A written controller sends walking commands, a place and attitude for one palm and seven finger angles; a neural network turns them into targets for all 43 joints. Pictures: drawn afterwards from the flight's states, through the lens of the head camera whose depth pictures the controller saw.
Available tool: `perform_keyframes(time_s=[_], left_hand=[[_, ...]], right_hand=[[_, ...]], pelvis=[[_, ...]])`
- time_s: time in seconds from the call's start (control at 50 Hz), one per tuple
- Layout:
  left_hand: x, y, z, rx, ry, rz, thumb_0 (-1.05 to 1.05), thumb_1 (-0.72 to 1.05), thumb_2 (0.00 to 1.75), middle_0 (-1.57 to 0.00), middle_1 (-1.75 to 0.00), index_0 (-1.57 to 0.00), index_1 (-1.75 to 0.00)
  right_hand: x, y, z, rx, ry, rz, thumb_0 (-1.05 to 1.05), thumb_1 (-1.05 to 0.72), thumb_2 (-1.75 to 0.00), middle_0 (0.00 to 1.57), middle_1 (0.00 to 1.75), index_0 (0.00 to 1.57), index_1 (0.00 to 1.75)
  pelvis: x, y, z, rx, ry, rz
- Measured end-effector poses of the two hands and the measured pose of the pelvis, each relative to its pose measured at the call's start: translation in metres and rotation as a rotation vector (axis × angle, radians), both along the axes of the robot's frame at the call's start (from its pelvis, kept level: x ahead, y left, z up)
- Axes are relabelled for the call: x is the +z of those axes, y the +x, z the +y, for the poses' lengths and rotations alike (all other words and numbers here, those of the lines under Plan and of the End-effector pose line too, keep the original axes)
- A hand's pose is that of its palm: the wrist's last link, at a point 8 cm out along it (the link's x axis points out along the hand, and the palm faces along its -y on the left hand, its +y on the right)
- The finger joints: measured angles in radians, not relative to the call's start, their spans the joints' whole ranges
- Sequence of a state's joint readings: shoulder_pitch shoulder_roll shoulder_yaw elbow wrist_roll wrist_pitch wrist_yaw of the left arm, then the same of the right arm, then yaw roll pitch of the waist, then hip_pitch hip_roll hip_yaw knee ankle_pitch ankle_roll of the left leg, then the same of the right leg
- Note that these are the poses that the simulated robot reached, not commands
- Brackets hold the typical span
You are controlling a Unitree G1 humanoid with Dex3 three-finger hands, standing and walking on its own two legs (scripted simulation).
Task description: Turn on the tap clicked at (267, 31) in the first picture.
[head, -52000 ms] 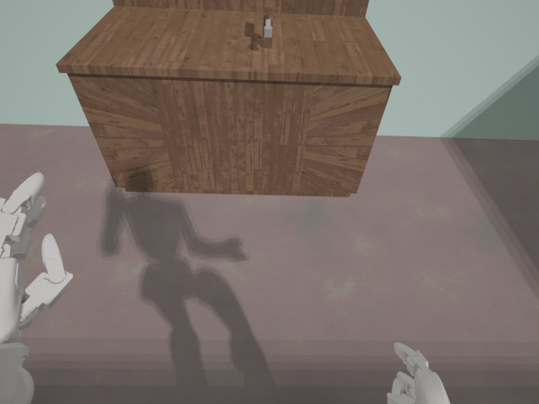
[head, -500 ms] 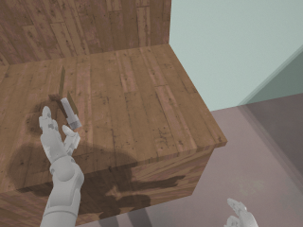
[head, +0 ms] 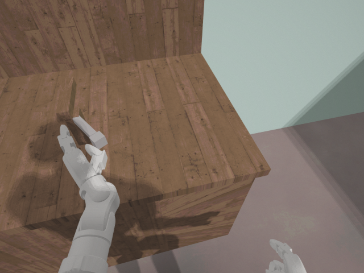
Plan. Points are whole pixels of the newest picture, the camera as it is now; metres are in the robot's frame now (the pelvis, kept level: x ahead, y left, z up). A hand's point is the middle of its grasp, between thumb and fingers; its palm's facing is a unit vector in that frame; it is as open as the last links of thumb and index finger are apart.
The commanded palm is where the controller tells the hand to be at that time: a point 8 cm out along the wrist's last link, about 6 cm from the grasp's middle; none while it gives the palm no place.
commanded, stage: push the lever round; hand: left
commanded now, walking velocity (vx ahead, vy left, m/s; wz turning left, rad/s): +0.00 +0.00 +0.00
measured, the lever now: (98, 140) +0.39 +0.22 +0.08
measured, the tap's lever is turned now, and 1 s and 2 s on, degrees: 32 61 86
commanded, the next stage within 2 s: lift the hand up off the lever in 1.56 s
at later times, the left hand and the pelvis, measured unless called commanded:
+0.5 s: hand (115, 144) +0.39 +0.18 +0.07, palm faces +0.75 -0.65 -0.08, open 7.7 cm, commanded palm +0.34 +0.20 +0.07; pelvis +0.00 +0.00 +0.00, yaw +0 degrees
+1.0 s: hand (122, 137) +0.42 +0.18 +0.06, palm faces +0.80 -0.58 -0.12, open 8.0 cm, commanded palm +0.37 +0.18 +0.07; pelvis +0.00 -0.01 -0.01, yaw +0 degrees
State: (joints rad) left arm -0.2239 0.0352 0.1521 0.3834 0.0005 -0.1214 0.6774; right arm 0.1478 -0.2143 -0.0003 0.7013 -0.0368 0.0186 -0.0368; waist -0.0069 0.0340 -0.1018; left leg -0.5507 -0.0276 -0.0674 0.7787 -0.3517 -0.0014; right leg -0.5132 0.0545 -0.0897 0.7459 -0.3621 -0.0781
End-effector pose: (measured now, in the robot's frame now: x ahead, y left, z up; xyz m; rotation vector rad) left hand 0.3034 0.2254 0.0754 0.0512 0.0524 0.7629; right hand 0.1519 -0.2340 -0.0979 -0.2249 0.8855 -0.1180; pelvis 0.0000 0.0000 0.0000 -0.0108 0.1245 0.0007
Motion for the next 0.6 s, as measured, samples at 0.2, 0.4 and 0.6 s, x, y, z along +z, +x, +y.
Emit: perform_keyframes(time_s=[0.2,0.4,0.6], left_hand=[[-0.002,0.016,-0.012,0.032,-0.011,0.013,0.01,0.91,0.91,-0.15,-0.15,-0.15,-0.15],[-0.004,0.028,-0.018,0.079,-0.018,0.04,0.01,0.91,0.91,-0.15,-0.15,-0.15,-0.15],[-0.006,0.041,-0.026,0.115,-0.027,0.065,0.01,0.92,0.92,-0.15,-0.15,-0.15,-0.15]], right_hand=[[-0.006,-0.007,0.0,-0.006,0.001,0.033,0.02,-0.9,-0.9,0.2,0.3,0.2,0.3],[-0.012,-0.015,0.0,-0.01,0.015,0.066,0.02,-0.9,-0.9,0.2,0.3,0.2,0.3],[-0.017,-0.018,-0.001,0.0,0.016,0.09,0.01,-0.91,-0.9,0.2,0.3,0.2,0.3]], pelvis=[[-0.002,0.0,0.001,0.0,-0.001,0.019],[-0.003,0.002,0.0,-0.004,-0.001,0.033],[-0.005,0.002,-0.002,-0.001,-0.001,0.051]])
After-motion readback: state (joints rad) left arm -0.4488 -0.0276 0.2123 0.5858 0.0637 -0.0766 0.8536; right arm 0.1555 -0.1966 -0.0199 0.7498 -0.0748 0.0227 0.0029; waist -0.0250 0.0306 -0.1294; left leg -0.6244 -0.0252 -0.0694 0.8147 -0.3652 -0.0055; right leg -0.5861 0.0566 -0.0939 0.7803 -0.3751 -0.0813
